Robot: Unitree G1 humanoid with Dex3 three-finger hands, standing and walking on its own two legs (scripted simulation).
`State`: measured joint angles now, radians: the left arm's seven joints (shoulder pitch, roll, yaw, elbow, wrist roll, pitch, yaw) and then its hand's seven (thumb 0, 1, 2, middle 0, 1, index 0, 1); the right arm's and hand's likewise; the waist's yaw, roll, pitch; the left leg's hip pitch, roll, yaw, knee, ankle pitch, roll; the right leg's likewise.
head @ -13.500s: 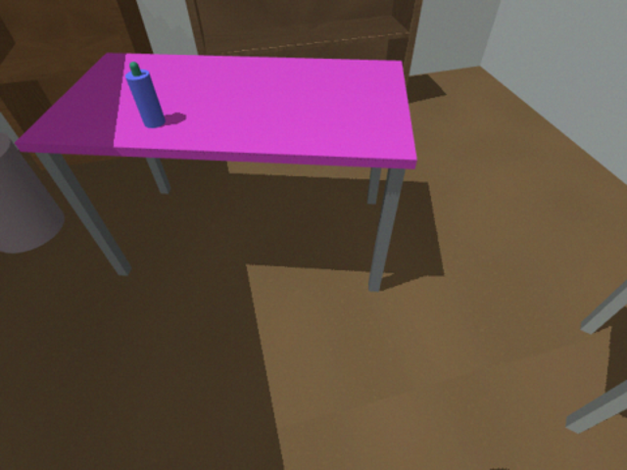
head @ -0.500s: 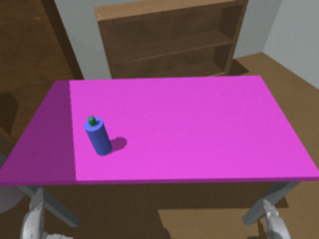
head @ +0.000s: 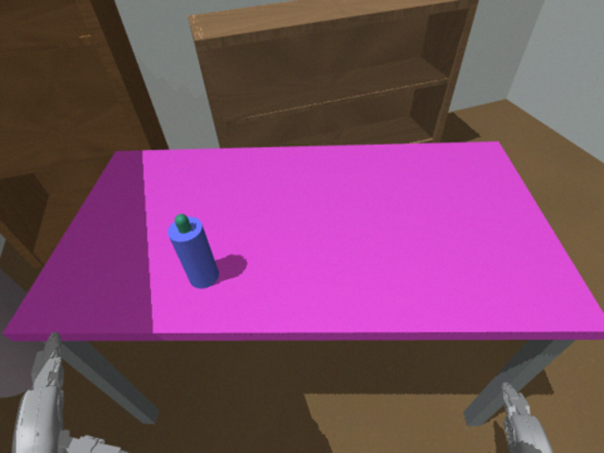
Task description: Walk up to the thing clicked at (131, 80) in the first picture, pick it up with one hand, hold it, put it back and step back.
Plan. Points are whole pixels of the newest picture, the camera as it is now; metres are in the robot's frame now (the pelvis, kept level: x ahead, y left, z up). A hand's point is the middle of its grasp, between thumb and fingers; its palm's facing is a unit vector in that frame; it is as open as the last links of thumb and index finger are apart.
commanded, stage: rise first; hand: left
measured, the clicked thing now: (193, 248) +0.47 +0.24 -0.04
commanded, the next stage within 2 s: go down in 0.12 s
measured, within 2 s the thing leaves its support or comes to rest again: neither
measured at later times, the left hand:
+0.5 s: hand (82, 384) +0.21 +0.30 +0.03, palm faces +0.38 -0.87 -0.32, open 17.6 cm
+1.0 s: hand (63, 320) +0.29 +0.36 +0.04, palm faces +0.26 -0.96 -0.08, open 17.4 cm
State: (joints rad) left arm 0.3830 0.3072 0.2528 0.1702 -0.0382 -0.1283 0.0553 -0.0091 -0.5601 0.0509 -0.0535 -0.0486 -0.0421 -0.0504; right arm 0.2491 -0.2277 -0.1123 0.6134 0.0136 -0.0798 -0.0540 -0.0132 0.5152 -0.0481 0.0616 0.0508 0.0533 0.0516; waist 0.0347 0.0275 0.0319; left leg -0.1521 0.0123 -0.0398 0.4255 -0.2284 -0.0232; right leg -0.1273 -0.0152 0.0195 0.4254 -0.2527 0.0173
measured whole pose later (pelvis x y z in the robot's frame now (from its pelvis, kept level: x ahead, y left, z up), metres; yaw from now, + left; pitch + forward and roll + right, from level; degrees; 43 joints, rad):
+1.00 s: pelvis +0.01 +0.02 -0.02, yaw +0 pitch +6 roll -1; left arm -0.09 0.50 0.57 0.69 -0.26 -0.28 -0.43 -0.01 -0.50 0.07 -0.04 -0.03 -0.04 -0.03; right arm 0.26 -0.23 -0.04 0.60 0.01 -0.12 -0.06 -0.01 0.51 -0.06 0.06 0.05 0.05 0.05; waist -0.01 -0.01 -0.07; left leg -0.41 0.01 -0.03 0.65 -0.34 0.00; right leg -0.36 -0.01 0.03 0.59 -0.33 0.04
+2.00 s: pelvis +0.01 +0.02 -0.05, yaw -1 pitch +15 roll -3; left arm -0.42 0.78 0.70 0.99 -0.25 -0.23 -0.62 -0.01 -0.54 0.10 -0.04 -0.04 -0.03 -0.05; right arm 0.29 -0.24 0.04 0.45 0.00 -0.22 -0.09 -0.01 0.53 -0.06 0.06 0.05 0.05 0.05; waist -0.08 -0.02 -0.16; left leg -0.73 0.02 -0.06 0.92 -0.45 0.00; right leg -0.66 0.01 0.01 0.83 -0.43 0.04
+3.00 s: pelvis +0.00 +0.03 -0.06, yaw -1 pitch +16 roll -4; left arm -0.47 0.84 0.74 1.00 -0.24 -0.18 -0.62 -0.01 -0.49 0.09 -0.04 -0.03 -0.03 -0.03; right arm 0.35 -0.27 0.03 0.36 0.00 -0.20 -0.09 -0.01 0.53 -0.06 0.06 0.05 0.05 0.05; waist -0.09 -0.02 -0.16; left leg -0.81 0.02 -0.07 1.00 -0.48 0.00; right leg -0.73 0.01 0.00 0.90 -0.46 0.05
